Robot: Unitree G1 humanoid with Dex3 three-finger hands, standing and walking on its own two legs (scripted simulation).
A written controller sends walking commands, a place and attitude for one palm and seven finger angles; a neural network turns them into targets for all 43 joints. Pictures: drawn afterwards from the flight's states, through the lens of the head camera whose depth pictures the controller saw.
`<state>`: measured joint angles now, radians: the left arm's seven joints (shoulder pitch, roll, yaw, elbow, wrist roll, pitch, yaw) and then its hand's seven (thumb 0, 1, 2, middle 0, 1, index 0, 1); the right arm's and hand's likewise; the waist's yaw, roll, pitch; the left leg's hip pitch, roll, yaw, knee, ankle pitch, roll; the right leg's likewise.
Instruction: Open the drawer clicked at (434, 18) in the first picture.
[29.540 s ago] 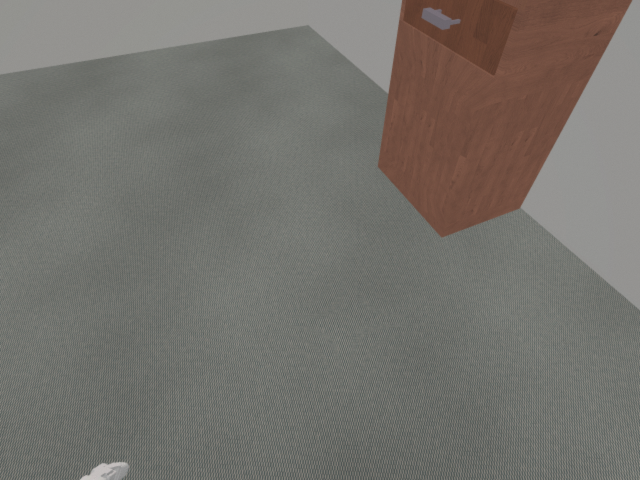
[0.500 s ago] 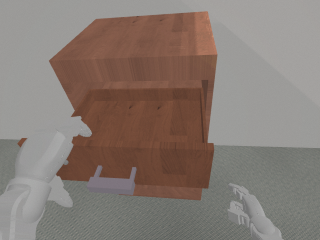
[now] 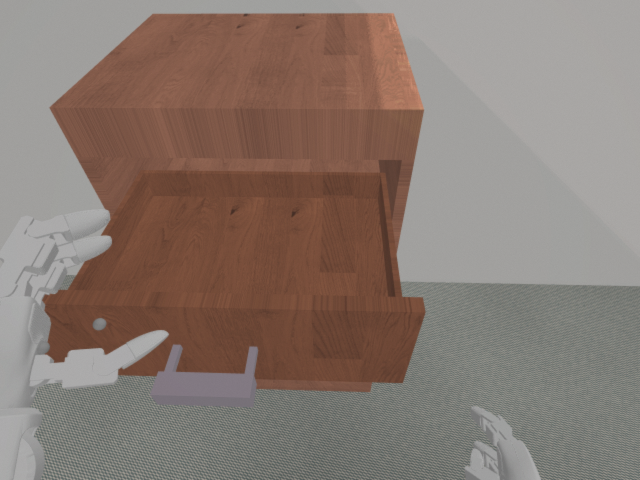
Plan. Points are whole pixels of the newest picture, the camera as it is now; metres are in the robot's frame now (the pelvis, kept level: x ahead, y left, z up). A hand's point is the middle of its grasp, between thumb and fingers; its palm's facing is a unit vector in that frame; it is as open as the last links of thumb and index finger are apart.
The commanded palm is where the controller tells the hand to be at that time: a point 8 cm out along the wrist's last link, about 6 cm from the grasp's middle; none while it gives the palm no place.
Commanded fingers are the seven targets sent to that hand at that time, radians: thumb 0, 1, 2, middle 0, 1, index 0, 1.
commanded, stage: draw the hand back to the body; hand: left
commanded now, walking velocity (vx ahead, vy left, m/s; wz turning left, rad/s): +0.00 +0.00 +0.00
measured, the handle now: (210, 370) +0.24 +0.16 +0.03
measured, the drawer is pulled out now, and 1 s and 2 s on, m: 0.28 0.28 0.28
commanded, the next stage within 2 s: step back with the hand held close in 0.52 s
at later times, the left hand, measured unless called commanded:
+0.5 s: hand (74, 330) +0.18 +0.22 +0.20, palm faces +0.41 -0.82 -0.39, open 7.6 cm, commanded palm +0.13 +0.27 +0.22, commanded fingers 0.00 0.90 0.90 -0.20 -0.30 -0.20 -0.30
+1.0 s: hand (78, 355) +0.17 +0.22 +0.19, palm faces +0.28 -0.80 -0.54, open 7.4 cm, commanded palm +0.10 +0.27 +0.22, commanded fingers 0.00 0.90 0.90 -0.20 -0.30 -0.20 -0.30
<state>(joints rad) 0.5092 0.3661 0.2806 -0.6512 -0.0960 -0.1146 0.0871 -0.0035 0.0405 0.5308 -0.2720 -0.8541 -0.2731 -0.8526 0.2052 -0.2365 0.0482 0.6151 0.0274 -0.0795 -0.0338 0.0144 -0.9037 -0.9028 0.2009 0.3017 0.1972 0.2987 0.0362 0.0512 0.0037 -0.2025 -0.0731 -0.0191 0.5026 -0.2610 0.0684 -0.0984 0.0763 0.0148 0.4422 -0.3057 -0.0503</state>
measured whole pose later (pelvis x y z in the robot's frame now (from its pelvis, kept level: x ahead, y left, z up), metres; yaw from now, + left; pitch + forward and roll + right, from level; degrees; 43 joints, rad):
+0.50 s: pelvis +0.00 -0.01 +0.00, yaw +1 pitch -2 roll -1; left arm 0.51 0.37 0.34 -0.59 -0.11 -0.11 0.10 0.01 0.82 0.87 -0.22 -0.35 -0.22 -0.35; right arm 0.16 -0.23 0.04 0.60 0.04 -0.07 -0.04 0.01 -0.90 -0.90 0.20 0.30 0.20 0.30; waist 0.06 0.07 -0.03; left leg -0.21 -0.07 -0.04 0.52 -0.27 0.06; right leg -0.10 0.08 0.00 0.45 -0.32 -0.06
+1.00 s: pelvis -0.03 -0.01 +0.00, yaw +0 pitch +2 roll -1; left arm 0.64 0.46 0.42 -0.65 -0.08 -0.20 0.09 0.01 0.89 0.90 -0.21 -0.30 -0.22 -0.30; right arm 0.19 -0.26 -0.02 0.55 0.05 0.01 -0.04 0.01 -0.91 -0.90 0.20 0.30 0.20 0.30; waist -0.02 0.04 -0.01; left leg -0.35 -0.06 -0.02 0.55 -0.23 0.06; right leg -0.26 0.09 0.00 0.51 -0.29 -0.05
